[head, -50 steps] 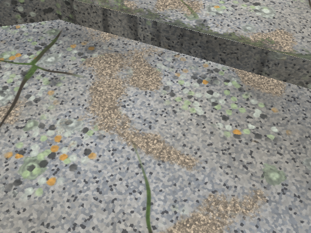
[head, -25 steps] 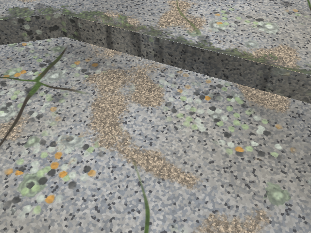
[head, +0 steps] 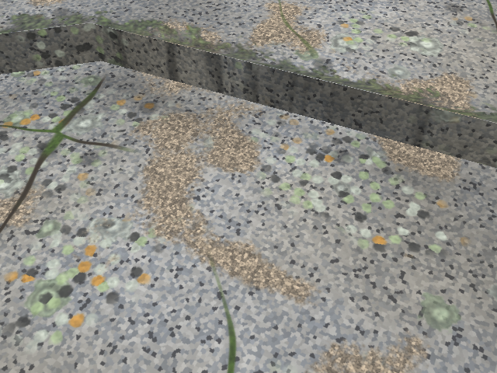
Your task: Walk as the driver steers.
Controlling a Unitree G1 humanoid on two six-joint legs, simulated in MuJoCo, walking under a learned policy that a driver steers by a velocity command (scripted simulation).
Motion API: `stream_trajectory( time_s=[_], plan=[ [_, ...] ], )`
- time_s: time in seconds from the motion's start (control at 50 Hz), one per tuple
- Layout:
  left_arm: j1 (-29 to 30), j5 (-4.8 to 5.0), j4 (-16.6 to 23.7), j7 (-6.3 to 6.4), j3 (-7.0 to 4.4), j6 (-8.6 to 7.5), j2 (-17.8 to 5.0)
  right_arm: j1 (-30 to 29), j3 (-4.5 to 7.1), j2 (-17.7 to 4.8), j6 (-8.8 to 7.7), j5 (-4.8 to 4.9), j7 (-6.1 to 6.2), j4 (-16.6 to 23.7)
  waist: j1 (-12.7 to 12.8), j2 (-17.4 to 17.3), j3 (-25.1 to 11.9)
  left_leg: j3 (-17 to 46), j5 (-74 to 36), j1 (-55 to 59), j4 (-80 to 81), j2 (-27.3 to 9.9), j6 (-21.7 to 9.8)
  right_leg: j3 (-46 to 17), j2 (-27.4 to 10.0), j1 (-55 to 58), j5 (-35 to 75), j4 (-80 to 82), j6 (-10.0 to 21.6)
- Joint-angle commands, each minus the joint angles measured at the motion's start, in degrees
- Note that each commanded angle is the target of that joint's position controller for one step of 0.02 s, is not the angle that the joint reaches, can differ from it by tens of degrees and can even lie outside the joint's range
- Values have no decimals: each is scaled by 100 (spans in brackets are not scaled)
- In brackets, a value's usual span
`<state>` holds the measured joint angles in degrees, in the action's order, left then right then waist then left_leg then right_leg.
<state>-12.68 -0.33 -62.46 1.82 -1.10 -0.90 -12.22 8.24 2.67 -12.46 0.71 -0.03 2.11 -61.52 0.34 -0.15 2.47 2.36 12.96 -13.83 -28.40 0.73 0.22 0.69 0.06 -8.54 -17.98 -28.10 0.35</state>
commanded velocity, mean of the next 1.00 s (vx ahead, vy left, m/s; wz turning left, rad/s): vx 0.07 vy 0.00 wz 0.00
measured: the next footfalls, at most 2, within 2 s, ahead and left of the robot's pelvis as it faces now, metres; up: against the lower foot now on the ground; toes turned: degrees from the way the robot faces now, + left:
right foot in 1.46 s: +0.49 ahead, -0.09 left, +0.00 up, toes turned -3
left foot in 2.00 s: +0.80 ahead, +0.15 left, +0.00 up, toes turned +3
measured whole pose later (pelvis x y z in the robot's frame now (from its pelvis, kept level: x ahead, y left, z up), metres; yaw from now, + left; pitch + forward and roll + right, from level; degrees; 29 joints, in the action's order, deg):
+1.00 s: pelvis +0.07 +0.03 -0.01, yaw -1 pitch +1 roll +0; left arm -24.3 1.6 -60.7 1.2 -2.8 -2.9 -14.1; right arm 12.4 3.4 -13.0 -5.5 1.7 0.1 -62.1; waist 0.4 2.6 -0.5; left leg -3.8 16.8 -16.7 -32.9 0.0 -2.5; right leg -1.1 -2.2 -9.1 -25.4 -36.5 0.8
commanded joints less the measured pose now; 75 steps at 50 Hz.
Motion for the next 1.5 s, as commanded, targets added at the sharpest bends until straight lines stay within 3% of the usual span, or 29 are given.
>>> stream_trajectory(
  time_s=[0.02, 0.68, 0.7, 0.72, 0.74, 0.78, 0.8, 0.84, 0.88, 0.9, 0.94, 0.96, 0.98, 1.0, 1.02, 1.04, 1.06, 1.1, 1.12, 1.18, 1.24, 1.3, 1.36, 1.4, 1.42, 1.44, 1.46, 1.48, 1.5],
  plan=[
    [-246, -1, 121, 20, -79, -42, -575, 9, 80, -586, -43, 0, 20, 117, -12, 9, -79, 161, -870, 421, 357, -197, -202, -176, -198, -567, 592, 626, 87],
    [-938, 19, 105, 17, -13, -68, -335, 460, -40, -430, -38, 16, 71, -226, -40, 29, 39, 104, -844, 317, 378, -189, -123, -186, -162, -613, 695, 713, 154],
    [-1055, 20, 47, 23, -6, -61, -293, 564, -60, -354, -33, 13, 72, -282, -38, 71, -95, 7, -325, 371, 350, -106, -122, -170, -132, -559, 111, 787, 179],
    [-1107, 55, 33, 39, -46, -41, -395, 578, -53, -359, -29, 36, 77, -292, -12, 173, 2, -168, 494, 208, 152, 60, -137, -251, -135, -618, -829, 879, 278],
    [-1086, 96, 83, 62, -113, -27, -595, 550, -33, -390, -46, 63, 79, -263, 23, 390, 180, -367, 1362, -150, -180, 234, -166, -542, -291, -699, -1860, 1035, 470],
    [-1339, 161, 131, 76, -237, -77, -945, 180, -47, -314, -198, 74, 24, -26, 208, 935, 588, -569, 1453, -1155, -1206, 209, -220, -1912, -1294, -574, -3216, 1781, 1053],
    [-1313, 168, 166, 77, -305, -134, -1086, 14, -61, -271, -303, 98, -25, 85, 242, 1040, 832, -418, 1186, -1478, -1740, -70, -286, -2568, -1822, -639, -3178, 2046, 1351],
    [-1244, 104, 254, 44, -302, -262, -935, -137, -25, -339, -462, 160, -116, 216, 210, 837, 970, -146, 1546, -2246, -2301, -431, -409, -2785, -2080, -187, -2324, 2069, 1468],
    [-1065, 188, 371, 3, -309, -305, -878, -111, -7, -367, -589, 214, -181, 276, 104, 673, 782, -190, 1473, -2002, -1487, -532, -487, -2133, -1780, 75, -1504, 1880, 1170],
    [-959, 221, 412, -12, -318, -292, -913, -6, 9, -344, -629, 221, -202, 235, 10, 652, 643, -421, 1185, -1362, -902, -392, -469, -1667, -1505, -137, -1177, 1739, 1021],
    [-879, 240, 462, -44, -323, -233, -961, 879, 93, -328, -626, 203, -224, -162, -347, 573, 281, -939, 54, 554, -132, 136, -304, -997, -1012, -1063, -811, 1167, 856],
    [-788, 225, 520, -51, -301, -252, -931, 1443, 163, -408, -590, 191, -213, -339, -595, 450, 92, -838, 13, 1298, -48, 173, -299, -763, -817, -1445, -268, 621, 746],
    [-531, 181, 654, -85, -210, -300, -631, 2176, 277, -770, -591, 165, -171, -442, -913, -513, -103, 585, 630, 1994, 671, -770, -613, -120, -323, -2101, 219, -1185, 412],
    [-575, 162, 894, -76, -99, -425, -143, 2873, 389, -1455, -629, 143, -199, -466, -954, -1964, -534, 3357, 1290, 2772, 1697, -2167, -1503, 172, 351, -3366, -1092, -3122, 154],
    [-435, 287, 961, -87, -157, -517, -374, 2515, 235, -1063, -725, 42, -230, -435, -718, -1229, -309, 4045, 1999, 2419, 1896, -2458, -1736, -547, 61, -3877, -1295, -4251, 278],
    [-264, 375, 1041, -138, -181, -586, -517, 1927, 142, -790, -792, 50, -251, -229, -499, -768, 142, 3409, 2050, 2075, 1871, -2307, -1558, -675, -263, -4273, -721, -4579, 455],
    [-240, 341, 1013, -159, -205, -619, -581, 1480, 71, -641, -815, 46, -294, -66, -335, -497, 280, 2656, 1567, 1790, 1918, -2013, -1347, -572, -501, -4218, -132, -4485, 522],
    [-194, 201, 992, -175, -310, -609, -726, 1220, -28, -453, -771, 12, -335, 55, -150, -393, 330, 1500, 185, 1348, 2024, -1532, -1029, -445, -758, -3752, 571, -3844, 491],
    [-218, 193, 971, -205, -317, -568, -668, 1360, -52, -404, -733, 0, -316, 28, -133, -480, 286, 1115, -357, 1268, 2048, -1369, -964, -332, -777, -3558, 727, -3629, 428],
    [263, 149, 1161, -236, -274, -467, -450, 1717, -41, -608, -677, -20, -199, -14, -188, -353, 338, 610, -1503, 1215, 2134, -1272, -1069, -93, -756, -3684, 1131, -2976, 168],
    [1174, 153, 1519, -265, -179, -478, -304, 1753, -28, -740, -632, -22, -111, 90, -352, -327, 485, 256, -1604, 922, 2302, -1135, -1043, 89, -593, -3395, 1797, -1581, 58],
    [1740, 193, 1715, -345, -136, -492, -332, 2058, 8, -814, -623, 39, -83, 57, -485, -386, 592, 108, -1495, 1025, 2406, -1211, -1050, 244, -399, -3038, 2152, -792, 97],
    [2012, 214, 1894, -444, -140, -531, -434, 2142, 53, -821, -581, 97, -71, 17, -384, -413, 637, 31, -1988, 1661, 2154, -1459, -978, 145, -346, -3012, 2011, -333, 315],
    [1694, 205, 1872, -479, -231, -561, -650, 1997, 112, -951, -531, 70, -67, 77, -84, -559, 268, -57, -3513, 2051, 1564, -1549, -854, 237, -134, -2400, 1674, -239, 502],
    [1210, 205, 1760, -465, -325, -559, -832, 1917, 145, -1032, -487, 40, -68, 111, 199, -711, -131, -128, -4623, 2147, 946, -1522, -788, 366, 70, -1713, 1485, -319, 615],
    [239, 222, 1471, -429, -464, -539, -1070, 1812, 131, -994, -433, 7, -74, 159, 689, -728, -703, -315, -5211, 1890, -192, -1296, -649, 480, 252, -481, 1468, -287, 776],
    [-822, 178, 1219, -370, -575, -504, -1385, 1747, 61, -867, -428, -45, -95, 300, 1092, -464, -1424, -400, -3969, 598, -1833, -1064, -484, -381, -505, 1373, 1350, -491, 1083],
    [-1434, 42, 1036, -370, -675, -482, -1867, 2550, -169, 23, -552, -11, -186, 370, 642, 1148, -2511, -312, -163, -1636, -4249, 102, -115, -3433, -2083, 3428, -202, 173, 2089],
    [-1332, 48, 1023, -378, -524, -475, -1404, 2333, -116, -259, -751, 119, -238, 278, 747, 1177, -2650, 611, 1786, -2298, -5111, 226, -237, -4707, -2233, 3392, -544, 1152, 2066]
  ],
)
